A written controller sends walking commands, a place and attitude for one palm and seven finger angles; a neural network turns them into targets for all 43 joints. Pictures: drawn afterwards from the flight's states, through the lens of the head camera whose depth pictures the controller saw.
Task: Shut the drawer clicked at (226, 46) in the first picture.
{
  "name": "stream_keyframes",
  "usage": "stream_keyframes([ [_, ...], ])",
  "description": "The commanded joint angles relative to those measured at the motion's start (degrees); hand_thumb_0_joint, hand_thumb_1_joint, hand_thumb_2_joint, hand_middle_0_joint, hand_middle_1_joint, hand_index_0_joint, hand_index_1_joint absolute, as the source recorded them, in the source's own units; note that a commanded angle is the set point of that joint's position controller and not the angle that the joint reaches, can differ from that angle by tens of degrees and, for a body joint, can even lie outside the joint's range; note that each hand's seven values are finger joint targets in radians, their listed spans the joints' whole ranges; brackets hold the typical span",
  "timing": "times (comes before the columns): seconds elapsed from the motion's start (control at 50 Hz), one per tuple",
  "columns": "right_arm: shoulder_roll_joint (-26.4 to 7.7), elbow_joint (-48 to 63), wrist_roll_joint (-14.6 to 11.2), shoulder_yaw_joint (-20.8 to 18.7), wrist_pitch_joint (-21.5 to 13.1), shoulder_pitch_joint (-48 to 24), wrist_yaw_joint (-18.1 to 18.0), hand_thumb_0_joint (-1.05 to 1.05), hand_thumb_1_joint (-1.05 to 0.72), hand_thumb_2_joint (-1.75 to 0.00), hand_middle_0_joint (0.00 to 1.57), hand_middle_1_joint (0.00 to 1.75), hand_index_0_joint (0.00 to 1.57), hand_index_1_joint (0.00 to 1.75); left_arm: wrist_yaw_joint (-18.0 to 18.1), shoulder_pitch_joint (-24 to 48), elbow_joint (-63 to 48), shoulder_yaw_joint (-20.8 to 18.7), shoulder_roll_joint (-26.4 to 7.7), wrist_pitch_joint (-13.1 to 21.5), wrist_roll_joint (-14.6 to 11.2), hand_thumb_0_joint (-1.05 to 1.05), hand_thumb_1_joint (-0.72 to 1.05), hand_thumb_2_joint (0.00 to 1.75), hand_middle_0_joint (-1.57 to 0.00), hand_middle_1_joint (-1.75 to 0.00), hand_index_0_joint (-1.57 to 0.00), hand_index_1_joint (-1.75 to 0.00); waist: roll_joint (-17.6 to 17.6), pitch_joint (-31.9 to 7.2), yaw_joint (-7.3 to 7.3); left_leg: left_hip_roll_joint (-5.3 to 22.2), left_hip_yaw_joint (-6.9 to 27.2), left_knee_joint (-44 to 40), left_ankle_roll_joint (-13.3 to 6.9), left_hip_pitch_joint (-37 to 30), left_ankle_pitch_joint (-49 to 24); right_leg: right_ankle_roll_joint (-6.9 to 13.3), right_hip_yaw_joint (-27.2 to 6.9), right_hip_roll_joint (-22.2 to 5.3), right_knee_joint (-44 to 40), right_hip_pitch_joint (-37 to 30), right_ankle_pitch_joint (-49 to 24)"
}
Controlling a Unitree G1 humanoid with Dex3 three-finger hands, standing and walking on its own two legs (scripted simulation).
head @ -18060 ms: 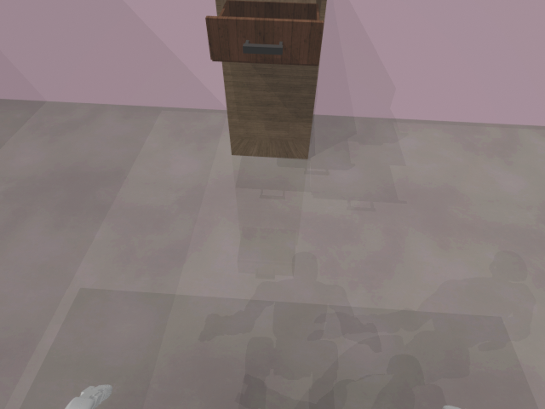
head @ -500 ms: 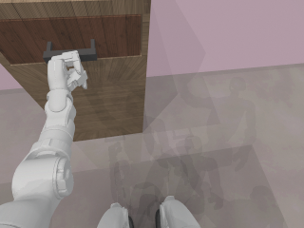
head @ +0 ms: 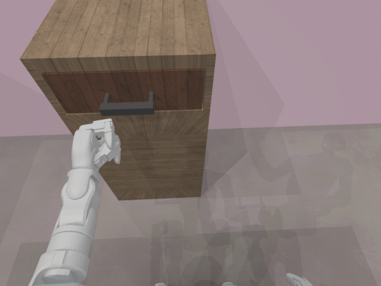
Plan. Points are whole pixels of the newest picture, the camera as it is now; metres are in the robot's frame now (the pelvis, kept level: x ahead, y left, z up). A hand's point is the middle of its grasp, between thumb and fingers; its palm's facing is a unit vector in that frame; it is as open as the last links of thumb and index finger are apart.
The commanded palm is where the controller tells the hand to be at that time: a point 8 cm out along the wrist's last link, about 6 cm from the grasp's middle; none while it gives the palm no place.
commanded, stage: draw the hand back to the body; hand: left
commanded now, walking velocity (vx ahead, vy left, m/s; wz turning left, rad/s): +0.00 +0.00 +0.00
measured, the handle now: (128, 102) +0.55 +0.17 +0.03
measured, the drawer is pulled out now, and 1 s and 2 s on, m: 0.00 0.00 0.00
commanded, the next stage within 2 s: step back with the hand held close in 1.12 s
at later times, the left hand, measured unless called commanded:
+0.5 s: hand (62, 199) +0.25 +0.20 +0.14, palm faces +0.25 -0.93 -0.26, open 3.3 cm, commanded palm +0.20 +0.24 +0.15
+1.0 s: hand out of the picture +0.16 +0.24 +0.21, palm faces +0.44 -0.80 -0.40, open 3.3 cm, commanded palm +0.11 +0.28 +0.22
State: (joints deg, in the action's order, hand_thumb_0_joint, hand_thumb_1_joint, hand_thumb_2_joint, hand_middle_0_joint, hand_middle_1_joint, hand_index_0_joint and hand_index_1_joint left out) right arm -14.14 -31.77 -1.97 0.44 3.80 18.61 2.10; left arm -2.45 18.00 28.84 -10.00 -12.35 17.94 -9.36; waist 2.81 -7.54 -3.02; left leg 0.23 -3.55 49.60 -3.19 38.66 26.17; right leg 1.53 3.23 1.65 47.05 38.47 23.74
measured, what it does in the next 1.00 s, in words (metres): stands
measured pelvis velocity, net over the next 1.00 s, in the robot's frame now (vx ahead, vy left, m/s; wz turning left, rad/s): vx -0.01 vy -0.01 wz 0.03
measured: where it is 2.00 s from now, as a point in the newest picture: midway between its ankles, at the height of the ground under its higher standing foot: outside the picture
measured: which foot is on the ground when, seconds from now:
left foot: down 0.00-1.00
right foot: down 0.00-1.00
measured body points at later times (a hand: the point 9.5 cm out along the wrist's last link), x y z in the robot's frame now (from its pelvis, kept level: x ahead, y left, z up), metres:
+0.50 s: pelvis -0.02 -0.01 +0.04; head -0.02 -0.03 +0.49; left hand +0.23 +0.25 +0.15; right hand +0.18 -0.22 -0.05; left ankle -0.03 +0.08 -0.70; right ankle -0.01 -0.11 -0.70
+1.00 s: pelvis -0.01 -0.01 +0.04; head -0.04 -0.04 +0.49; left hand +0.13 +0.28 +0.23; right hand +0.19 -0.22 -0.04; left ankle -0.03 +0.08 -0.70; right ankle -0.01 -0.11 -0.70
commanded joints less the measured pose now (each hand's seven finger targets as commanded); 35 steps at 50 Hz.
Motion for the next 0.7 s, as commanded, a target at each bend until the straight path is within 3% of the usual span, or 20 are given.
stream_keyframes([
  [0.0, -7.71, 7.37, -0.85, -2.91, -3.88, 0.13, -1.56, 0.0, -0.9, -0.9, 0.2, 0.3, 0.2, 0.3, -1.07, 9.48, -21.15, -0.91, -7.52, 2.05, -1.87, 0.0, 0.9, 0.9, -1.4, -1.6, -1.4, -1.6, -1.38, -18.44, 0.02, 0.82, 4.14, -6.58, 1.55, -15.4, -32.81, -0.46, -1.33, -0.14, -5.09, -16.67, -31.03],
  [0.02, -7.77, 7.54, -0.92, -2.74, -4.32, -0.59, -1.77, 0.0, -0.9, -0.9, 0.2, 0.3, 0.2, 0.3, -1.49, 8.85, -21.93, -0.06, -7.35, 1.64, -1.78, 0.0, 0.9, 0.9, -1.4, -1.6, -1.4, -1.6, -0.72, -16.75, -0.49, 0.76, 4.16, -6.93, 1.41, -15.91, -31.53, -0.37, -1.26, -0.15, -5.64, -16.0, -29.94],
  [0.08, -7.59, 7.77, -0.95, -2.29, -5.49, -2.57, -2.24, 0.0, -0.9, -0.9, 0.2, 0.3, 0.2, 0.3, -2.76, 5.4, -25.54, -0.33, -8.08, 0.43, -2.16, 0.0, 0.9, 0.9, -1.4, -1.6, -1.4, -1.6, 1.05, -15.55, 0.06, 0.57, 4.68, -8.44, 1.68, -17.31, -29.35, -0.12, -1.18, -0.37, -6.89, -16.89, -27.71],
  [0.22, -7.8, 9.7, -1.61, -0.85, -8.34, -8.49, -3.79, 0.0, -0.9, -0.9, 0.2, 0.3, 0.2, 0.3, -5.25, 0.85, -30.52, -2.86, -10.94, -4.44, -4.67, 0.0, 0.9, 0.9, -1.4, -1.6, -1.4, -1.6, -1.99, -9.21, 1.24, -0.34, 4.95, -12.8, 1.15, -15.57, -16.63, 0.05, -1.5, -0.88, -11.23, -19.96, -18.71],
  [0.24, -6.53, 9.63, -1.42, -1.14, -6.82, -11.19, -4.7, 0.0, -0.9, -0.9, 0.2, 0.3, 0.2, 0.3, -0.13, -2.07, -34.41, -0.32, -15.22, -5.68, 1.79, 0.0, 0.9, 0.9, -1.4, -1.6, -1.4, -1.6, -1.96, -8.26, 3.42, -0.23, 4.43, -15.94, 0.93, -19.12, -15.92, 0.47, -3.99, -2.57, -14.82, -22.62, -15.87],
  [0.26, -5.93, 10.4, -1.32, -0.75, -6.53, -11.76, -5.21, 0.0, -0.9, -0.9, 0.2, 0.3, 0.2, 0.3, 2.46, -4.24, -35.55, 0.6, -12.59, -6.94, 2.35, 0.0, 0.9, 0.9, -1.4, -1.6, -1.4, -1.6, -1.48, -6.46, 2.7, -0.07, 4.34, -17.38, 0.97, -20.23, -14.85, 0.26, -3.93, -2.91, -16.49, -23.01, -14.56],
  [0.3, -5.89, 10.32, -1.05, -0.23, -6.63, -12.8, -5.64, 0.0, -0.9, -0.9, 0.2, 0.3, 0.2, 0.3, 4.73, -9.04, -37.71, 1.1, -11.8, -8.72, 2.96, 0.0, 0.9, 0.9, -1.4, -1.6, -1.4, -1.6, -0.94, -4.58, 3.25, 0.31, 4.74, -18.94, 0.96, -21.54, -14.58, 0.32, -3.69, -3.16, -17.69, -24.27, -13.96],
  [0.32, -6.16, 9.85, -1.01, -0.05, -6.35, -13.08, -5.87, 0.0, -0.9, -0.9, 0.2, 0.3, 0.2, 0.3, 5.47, -9.71, -38.03, 0.44, -12.87, -9.42, 3.15, 0.0, 0.9, 0.9, -1.4, -1.6, -1.4, -1.6, -2.81, -3.84, 3.42, 0.4, 5.13, -19.98, 0.82, -21.92, -14.54, 0.34, -3.67, -2.88, -18.81, -25.37, -13.39],
  [0.4, -5.5, 9.26, -0.55, 0.58, -6.51, -14.58, -6.61, 0.0, -0.9, -0.9, 0.2, 0.3, 0.2, 0.3, 7.62, -11.37, -43.06, -0.22, -13.05, -10.52, 4.19, 0.0, 0.9, 0.9, -1.4, -1.6, -1.4, -1.6, -2.24, -0.73, 3.27, 0.33, 4.86, -23.32, 0.71, -26.25, -14.67, 0.17, -3.65, -2.82, -22.21, -27.27, -13.22],
  [0.48, -5.29, 8.44, 0.05, 0.84, -7.48, -15.21, -6.68, 0.0, -0.9, -0.9, 0.2, 0.3, 0.2, 0.3, 8.49, -16.57, -47.37, -1.36, -13.43, -11.03, 4.66, 0.0, 0.9, 0.9, -1.4, -1.6, -1.4, -1.6, 0.19, 0.36, 4.06, 0.29, 5.02, -26.03, 0.82, -30.1, -17.34, 0.4, -3.13, -2.58, -24.25, -30.07, -15.31],
  [0.52, -5.42, 8.01, 0.32, 0.7, -8.02, -15.62, -6.53, 0.0, -0.9, -0.9, 0.2, 0.3, 0.2, 0.3, 8.66, -19.73, -49.19, -2.44, -14.09, -10.91, 4.73, 0.0, 0.9, 0.9, -1.4, -1.6, -1.4, -1.6, -1.17, 1.15, 4.48, 0.34, 5.06, -26.94, 0.77, -30.73, -17.93, 0.36, -3.12, -2.42, -25.54, -31.02, -15.4],
  [0.68, -5.1, 7.29, 1.08, 0.13, -9.44, -16.21, -5.86, 0.0, -0.9, -0.9, 0.2, 0.3, 0.2, 0.3, 8.75, -31.24, -57.94, -5.86, -14.46, -10.39, 4.67, 0.0, 0.9, 0.9, -1.4, -1.6, -1.4, -1.6, -1.18, 3.33, 5.24, 0.62, 4.88, -28.67, 0.83, -33.04, -21.65, 0.32, -2.81, -2.56, -27.25, -33.5, -18.84],
])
